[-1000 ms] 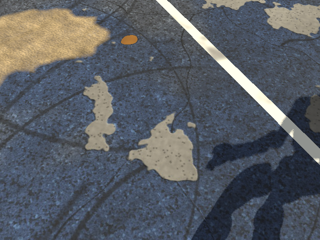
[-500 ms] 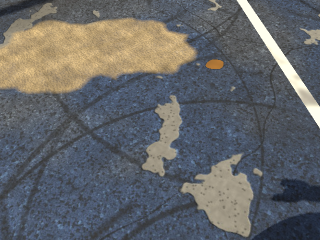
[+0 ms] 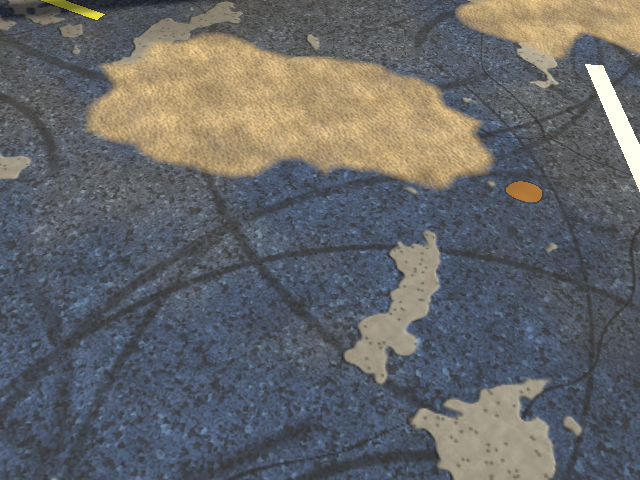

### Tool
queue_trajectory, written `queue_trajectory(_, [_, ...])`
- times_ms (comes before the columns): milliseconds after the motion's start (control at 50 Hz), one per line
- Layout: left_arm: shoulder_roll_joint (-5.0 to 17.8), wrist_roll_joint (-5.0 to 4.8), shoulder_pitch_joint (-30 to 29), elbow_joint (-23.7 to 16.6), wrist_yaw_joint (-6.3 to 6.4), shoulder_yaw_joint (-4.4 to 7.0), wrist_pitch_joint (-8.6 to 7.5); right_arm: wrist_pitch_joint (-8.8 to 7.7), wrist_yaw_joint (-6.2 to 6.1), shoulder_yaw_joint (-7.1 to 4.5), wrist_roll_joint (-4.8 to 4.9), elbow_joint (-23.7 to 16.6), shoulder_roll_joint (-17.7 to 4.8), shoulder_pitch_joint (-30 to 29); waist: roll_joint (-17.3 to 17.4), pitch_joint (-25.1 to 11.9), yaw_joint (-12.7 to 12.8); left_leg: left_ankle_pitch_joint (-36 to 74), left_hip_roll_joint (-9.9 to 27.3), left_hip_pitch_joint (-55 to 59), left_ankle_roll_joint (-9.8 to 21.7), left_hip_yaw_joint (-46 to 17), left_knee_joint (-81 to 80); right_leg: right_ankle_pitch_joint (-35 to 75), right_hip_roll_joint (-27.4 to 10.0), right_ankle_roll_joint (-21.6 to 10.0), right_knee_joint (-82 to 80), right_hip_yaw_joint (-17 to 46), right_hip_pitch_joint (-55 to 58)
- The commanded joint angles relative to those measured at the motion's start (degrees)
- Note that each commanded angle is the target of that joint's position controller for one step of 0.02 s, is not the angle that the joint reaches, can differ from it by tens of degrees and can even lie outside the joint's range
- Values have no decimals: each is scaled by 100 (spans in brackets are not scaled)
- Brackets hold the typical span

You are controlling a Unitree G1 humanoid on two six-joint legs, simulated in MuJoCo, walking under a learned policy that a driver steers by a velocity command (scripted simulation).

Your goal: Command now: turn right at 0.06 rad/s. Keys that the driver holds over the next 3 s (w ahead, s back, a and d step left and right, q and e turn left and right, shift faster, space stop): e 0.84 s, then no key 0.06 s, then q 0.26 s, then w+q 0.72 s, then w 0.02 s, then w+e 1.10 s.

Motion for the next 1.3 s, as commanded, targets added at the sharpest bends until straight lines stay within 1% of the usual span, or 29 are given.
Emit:
queue_trajectory(20, [284, -29, -325, -409, -71, -40, -56, -76, 8, -171, -58, -150, -789, -65, 1157, -456, -219, 1490, 1390, 325, 923, -816, -650, -194, -122, -10, -931, 32, 624])
queue_trajectory(60, [515, -85, -294, -460, -66, 9, -48, -36, 16, -251, 15, -75, -1037, -110, 1128, -256, -234, 1447, 1562, 337, 1020, -1029, -557, -385, -29, -85, -1205, -72, 582])
queue_trajectory(120, [494, -54, -15, -426, -69, -8, -85, 20, -36, -322, 167, 48, -1144, -118, 884, -216, -45, 1982, 1558, 510, 846, -968, -199, 633, 52, -283, -2247, -163, 821])
queue_trajectory(140, [620, -20, -1, -455, -66, 13, -100, 12, -68, -349, 179, 82, -1129, -10, 679, -285, -72, 1682, 1384, 533, 629, -824, 0, 1528, -42, -417, -2429, 55, 978])
queue_trajectory(180, [1018, -85, 97, -418, -38, 150, -103, -45, -124, -341, 3, -87, -890, -55, -596, -560, -268, 726, 396, 142, 17, 195, 849, 3031, -608, -1072, -2372, 1071, 1217])
queue_trajectory(240, [928, 42, 399, -443, 17, 147, -183, 8, -152, -318, 70, -299, -556, -795, -1203, -452, 246, -2101, -281, -1406, -355, 58, 2603, 2916, -1538, -2120, -3236, 2761, 1908])
queue_trajectory(260, [970, 66, 409, -457, 23, 159, -265, 27, -120, -361, 134, -312, -637, -735, -949, -480, 245, -2551, -164, -1748, -389, -238, 3382, 3073, -1645, -2220, -3233, 2817, 2068])
queue_trajectory(300, [993, -89, -37, -531, 68, 199, -279, 23, -87, -382, 174, -240, -658, -490, -432, -478, -44, -2023, 110, -1790, -452, -356, 2856, 2943, -1255, -1756, -3035, 2212, 2075])
queue_trajectory(360, [973, -149, -197, -579, 134, 242, -23, -75, -8, -317, 188, -178, -456, -416, -612, -677, 18, -1196, -68, -943, -636, -78, 1652, 2887, -845, -1499, -2884, 1964, 1788])
queue_trajectory(440, [756, -204, -311, -719, 132, 188, 100, -107, 89, -469, 199, 68, -768, 352, -477, -783, -224, 385, 25, 669, -444, -7, -481, 1137, -371, -1004, -2432, 1974, 926])
queue_trajectory(460, [367, -72, -23, -702, 99, 86, 84, -74, 12, -580, 95, -3, -1263, 474, 828, -781, -76, 611, 1328, 1229, 9, -1337, -854, -472, 239, -593, -1141, 1345, 35])
queue_trajectory(480, [461, -72, 27, -883, 111, 135, 3, -58, 45, -630, -141, -114, -1657, 272, 2057, -566, 32, 1007, 2495, 627, 975, -2867, -1085, -1924, 750, -335, 53, 799, -805])
queue_trajectory(500, [894, -60, 72, -789, 122, 260, -41, -136, 50, -528, -205, -275, -1362, 52, 1489, -430, 23, 710, 2557, 335, 1316, -2922, -1232, -1792, 418, -274, 1126, 1057, -810])
queue_trajectory(520, [1059, -121, 119, -642, 124, 352, -9, -191, 35, -434, -144, -298, -1054, -265, 1048, -207, 157, 482, 2214, 143, 1105, -2230, -1158, -1352, 347, -257, 1520, 1057, -832])
queue_trajectory(560, [876, -96, 307, -438, 171, 348, 104, -239, -29, -370, 39, -338, -878, -565, 910, -48, 193, 516, 1697, 273, 760, -1320, -1073, -613, 264, -100, 1798, 928, -992])
queue_trajectory(600, [715, -116, 170, -546, 132, 305, 110, -224, -116, -331, 31, -281, -830, -340, 974, -123, 57, 1122, 1526, 398, 810, -768, -1036, -264, 270, 61, 1859, 681, -947])
queue_trajectory(680, [504, -127, -292, -898, 46, 190, 99, -129, -205, -391, 25, -161, -984, 159, 1016, -324, -279, 1475, 1817, 1264, 1060, -573, -1004, -235, 55, 279, 934, 465, -1157])
queue_trajectory(800, [392, -95, -370, -1164, -124, 96, 141, -61, -72, -518, 91, -174, -1282, -18, 1101, -384, -305, 1921, 1995, 963, 1108, 34, -907, -428, -116, 104, -345, -97, -195])
queue_trajectory(900, [366, -95, 1, -1180, -223, 138, 204, -49, 44, -545, 343, -60, -1342, -130, 1105, -542, -5, 2346, 1980, 820, 728, 348, -97, 394, 188, -417, -2301, -456, 988])
queue_trajectory(920, [497, -57, 235, -1088, -187, 180, 192, -63, 65, -467, 353, 87, -1143, 132, 831, -617, 56, 1939, 1750, 381, 390, 546, 315, 1238, 263, -610, -3083, -281, 1784])
queue_trajectory(940, [897, -30, 477, -1083, -98, 259, 164, -96, 102, -309, 129, 86, -749, 277, -233, -936, -15, 432, 1290, -648, -158, 982, 1345, 3189, -620, -881, -3160, 898, 2999])
queue_trajectory(960, [1051, 116, 219, -1236, -39, 187, 78, -113, 130, -159, -79, -104, -446, 218, -1318, -1016, -128, -2442, 665, -1730, -658, 876, 2340, 4727, -2010, -1968, -2947, 2237, 3127])
queue_trajectory(980, [556, 228, 241, -1175, -81, 51, -57, -56, 79, -288, 66, -43, -869, -69, -600, -1238, 209, -2628, 790, -1497, -762, 172, 3033, 4187, -2064, -2456, -3041, 1972, 2519])
queue_trajectory(1000, [344, 238, 2, -1041, -111, -45, -167, -5, 85, -319, 205, 32, -964, -64, -541, -961, 46, -2370, 824, -1408, -749, -25, 3142, 3622, -1664, -2225, -3142, 1432, 2239])
queue_trajectory(1040, [297, 157, -438, -912, -117, -62, -280, 95, 12, -367, 186, 273, -1023, 90, -524, -592, -80, -1704, 768, -1419, -777, -199, 3039, 3090, -1272, -1779, -3247, 905, 2007])
queue_trajectory(1100, [358, 173, -610, -784, -34, -47, -302, 143, -24, -411, 254, 436, -1071, 411, -499, -501, -210, -1131, 536, -1109, -882, -249, 3106, 3489, -1145, -1738, -3247, 354, 1821])
queue_trajectory(1160, [485, 117, -526, -688, 68, 16, -195, 178, -57, -378, 277, 326, -977, 184, -386, -390, -16, -1178, 591, -1385, -934, -83, 2929, 2997, -1314, -1831, -3286, 381, 2094])
queue_trajectory(1240, [651, 28, -56, -488, 107, 123, -198, 174, -16, -333, 290, 63, -906, -209, -378, -79, 308, -1126, 807, -2115, -766, 36, 2761, -567, -1713, -1904, -4176, 1030, 2412])
queue_trajectory(1300, [654, 3, 40, -397, 77, 169, -328, 62, 62, -312, 275, -17, -806, -298, -222, 69, 274, -1049, 910, -2316, -559, 28, 2445, -778, -1796, -1811, -4424, 921, 2678])
Next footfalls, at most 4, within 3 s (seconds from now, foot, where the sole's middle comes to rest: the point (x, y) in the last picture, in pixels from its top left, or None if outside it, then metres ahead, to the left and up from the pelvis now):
0.14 right None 0.03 -0.14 -0.78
0.46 left None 0.07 0.12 -0.78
0.94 right None -0.04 -0.12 -0.78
1.52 left None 0.14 0.10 -0.78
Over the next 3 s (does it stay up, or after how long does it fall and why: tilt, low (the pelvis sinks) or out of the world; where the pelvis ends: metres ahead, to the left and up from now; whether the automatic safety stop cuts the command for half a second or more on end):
stays up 0.81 -0.14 -0.03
